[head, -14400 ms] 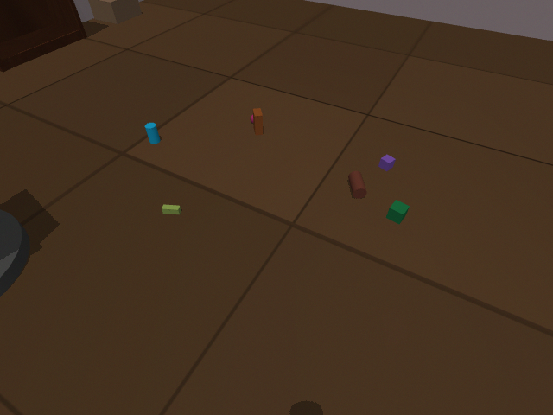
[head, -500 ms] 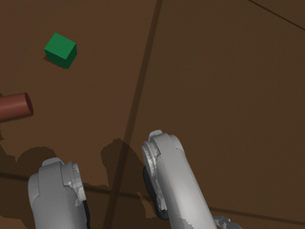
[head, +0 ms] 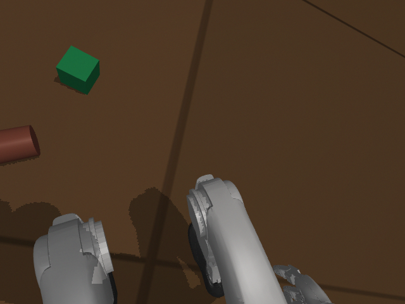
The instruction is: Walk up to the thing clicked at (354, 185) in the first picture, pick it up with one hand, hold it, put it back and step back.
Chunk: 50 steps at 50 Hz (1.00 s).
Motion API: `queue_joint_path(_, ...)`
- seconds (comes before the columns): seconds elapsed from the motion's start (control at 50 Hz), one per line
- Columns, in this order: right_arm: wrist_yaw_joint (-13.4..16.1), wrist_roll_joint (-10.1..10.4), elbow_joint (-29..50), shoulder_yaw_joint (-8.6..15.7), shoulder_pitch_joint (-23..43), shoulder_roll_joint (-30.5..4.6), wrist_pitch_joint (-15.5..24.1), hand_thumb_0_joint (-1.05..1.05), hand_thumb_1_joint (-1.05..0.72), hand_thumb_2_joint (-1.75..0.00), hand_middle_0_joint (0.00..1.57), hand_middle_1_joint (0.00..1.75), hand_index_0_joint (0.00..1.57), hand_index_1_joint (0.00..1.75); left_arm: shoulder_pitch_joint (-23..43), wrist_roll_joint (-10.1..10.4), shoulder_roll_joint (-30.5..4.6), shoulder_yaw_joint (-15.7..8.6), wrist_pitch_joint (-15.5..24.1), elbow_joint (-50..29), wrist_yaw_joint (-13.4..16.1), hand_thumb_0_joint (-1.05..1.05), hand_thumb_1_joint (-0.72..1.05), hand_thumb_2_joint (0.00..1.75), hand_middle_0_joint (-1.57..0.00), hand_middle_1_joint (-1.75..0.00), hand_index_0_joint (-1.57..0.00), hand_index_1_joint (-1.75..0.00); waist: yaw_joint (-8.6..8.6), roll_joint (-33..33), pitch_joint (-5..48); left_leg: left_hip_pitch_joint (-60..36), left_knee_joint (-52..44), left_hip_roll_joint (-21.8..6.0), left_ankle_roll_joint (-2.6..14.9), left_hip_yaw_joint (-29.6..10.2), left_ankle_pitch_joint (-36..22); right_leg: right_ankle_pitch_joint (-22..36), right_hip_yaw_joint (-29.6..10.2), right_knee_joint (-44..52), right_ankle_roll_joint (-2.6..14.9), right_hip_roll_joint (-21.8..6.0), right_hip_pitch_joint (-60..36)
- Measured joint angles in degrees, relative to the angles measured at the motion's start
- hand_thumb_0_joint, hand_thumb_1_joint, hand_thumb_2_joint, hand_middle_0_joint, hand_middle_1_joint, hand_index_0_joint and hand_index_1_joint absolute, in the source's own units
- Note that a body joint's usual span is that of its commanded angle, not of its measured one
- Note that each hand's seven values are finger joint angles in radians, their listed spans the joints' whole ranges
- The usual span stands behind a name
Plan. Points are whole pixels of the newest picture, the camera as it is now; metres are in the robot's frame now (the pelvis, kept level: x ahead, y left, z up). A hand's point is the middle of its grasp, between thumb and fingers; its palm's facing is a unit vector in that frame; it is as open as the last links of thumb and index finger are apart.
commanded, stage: rest palm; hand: left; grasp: from above
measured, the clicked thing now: out of the picture +0.49 +0.31 -0.29
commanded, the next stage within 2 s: close in 0.84 s
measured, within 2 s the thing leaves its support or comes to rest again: neither
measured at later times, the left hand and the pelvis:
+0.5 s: hand out of the picture +0.48 +0.31 -0.24, palm faces -0.41 -0.10 -0.90, open 13.8 cm; pelvis +0.00 +0.00 -0.02, yaw -3 degrees
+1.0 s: hand out of the picture +0.47 +0.31 -0.26, palm faces -0.47 -0.14 -0.87, open 13.5 cm; pelvis +0.00 +0.00 -0.02, yaw -4 degrees
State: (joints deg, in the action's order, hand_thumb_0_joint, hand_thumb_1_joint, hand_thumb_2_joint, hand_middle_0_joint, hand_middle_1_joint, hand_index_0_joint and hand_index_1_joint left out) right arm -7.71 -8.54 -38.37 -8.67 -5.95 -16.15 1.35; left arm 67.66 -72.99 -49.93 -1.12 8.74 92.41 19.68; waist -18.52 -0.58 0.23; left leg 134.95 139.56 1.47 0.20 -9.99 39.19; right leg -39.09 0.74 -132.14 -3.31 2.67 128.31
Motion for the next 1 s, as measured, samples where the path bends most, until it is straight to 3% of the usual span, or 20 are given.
queue_joint_path(0.06,-0.17,-0.15,0.4,-1.18,-1.41,0.09,-0.78,0.0,-0.9,-0.89,0.2,0.3,0.21,0.3,-2.53,0.6,-0.14,-0.77,1.14,-1.02,-2.38,0.0,-0.47,0.97,-0.08,-1.06,-0.1,-1.04,-0.33,-0.41,-1.57,-0.38,0.11,-0.05,-0.22,-0.32,0.24,0.03,0.2,0.01,-0.44,0.08,-0.29)
queue_joint_path(0.12,-0.4,-0.53,0.68,-2.64,-2.59,0.13,-1.25,0.0,-0.9,-0.89,0.2,0.3,0.21,0.3,-5.39,0.49,-0.92,-2.67,3.82,-2.68,-2.35,0.0,-0.47,0.96,-0.08,-1.06,-0.1,-1.04,-0.5,-1.6,-3.39,-0.96,0.47,-0.1,-0.64,-0.96,0.43,0.25,0.62,-0.16,-1.02,0.25,-0.71)
queue_joint_path(0.28,-0.69,-2.52,0.07,-3.82,-3.71,-0.57,-0.21,0.0,-0.9,-0.89,0.2,0.3,0.21,0.3,-8.58,-3.56,-5.46,-6.7,10.37,-3.22,5.28,0.0,-0.5,0.97,-0.08,-1.02,-0.1,-1.01,-1.21,-4.6,-5.95,-0.32,2.88,0.14,-1.5,-2.92,0.45,0.72,2.03,-1.73,-0.92,0.74,-0.17)
queue_joint_path(0.36,-0.9,-3.79,-0.46,-3.71,-3.28,-1.18,0.92,0.0,-0.89,-0.89,0.2,0.3,0.21,0.3,-7.47,-5.0,-6.72,-6.42,10.02,-0.86,9.41,0.0,-0.51,0.98,-0.08,-1.0,-0.09,-1.0,-1.67,-5.08,-5.41,0.5,4.04,0.07,-1.41,-3.29,0.68,0.68,2.31,-2.53,-0.49,0.99,0.55)
queue_joint_path(0.46,-1.51,-4.58,-0.51,-3.82,-2.23,-1.62,3.2,0.0,-0.89,-0.89,0.2,0.3,0.21,0.3,-4.61,-5.81,-7.41,-4.96,7.23,3.5,11.44,0.0,-0.49,1.03,-0.09,-1.01,-0.09,-1.01,-2.49,-4.87,-4.97,1.21,5.29,-0.15,-0.94,-3.66,1.26,0.45,2.62,-3.09,-0.42,1.35,0.98)
queue_joint_path(0.54,-2.35,-4.86,0.22,-4.36,-1.83,-1.56,4.85,0.0,-0.89,-0.89,0.2,0.3,0.21,0.3,-3.27,-5.06,-7.51,-4.97,5.17,5.06,11.48,0.0,-0.48,1.05,-0.1,-1.03,-0.1,-1.03,-3.21,-4.84,-5.3,1.35,5.78,-0.33,-0.7,-3.74,1.7,0.26,2.75,-3.29,-0.12,1.41,1.01)
queue_joint_path(0.66,-3.3,-5.04,1.14,-5.26,-1.76,-1.12,5.86,0.0,-0.89,-0.89,0.2,0.3,0.21,0.3,-4.62,-3.98,-7.53,-6.97,3.57,4.18,10.12,0.0,-0.47,1.01,-0.09,-1.02,-0.1,-1.02,-3.69,-4.86,-6.25,0.76,6.04,-0.48,-0.72,-4.04,2.38,0.07,3.06,-3.29,-0.48,1.22,0.45)
queue_joint_path(0.8,-3.89,-5.24,1.57,-6.13,-1.83,-1.29,6.08,0.0,-0.9,-0.9,0.2,0.3,0.21,0.3,-6.54,-2.59,-8.7,-8.71,4.31,3.39,9.0,0.0,-0.47,1.0,-0.1,-1.01,-0.1,-1.01,-3.43,-5.24,-7.58,0.32,6.26,-0.46,-0.94,-4.62,2.21,0.37,3.56,-3.22,-0.87,1.1,-0.05)
queue_joint_path(1.0,-4.09,-6.13,0.72,-7.15,-1.47,-1.82,5.83,0.0,-0.9,-0.9,0.2,0.3,0.21,0.3,-6.87,-3.1,-10.23,-6.52,7.71,4.37,9.56,0.0,-0.44,1.03,-0.12,-1.02,-0.12,-1.02,-2.96,-6.4,-8.22,-0.07,6.88,-0.51,-1.06,-5.36,1.81,1.03,4.13,-3.32,-0.9,1.42,-0.52)
